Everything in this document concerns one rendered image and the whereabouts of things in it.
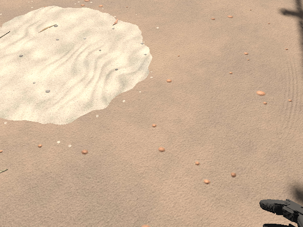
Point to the right robot hand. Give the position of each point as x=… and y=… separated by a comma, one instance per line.
x=288, y=209

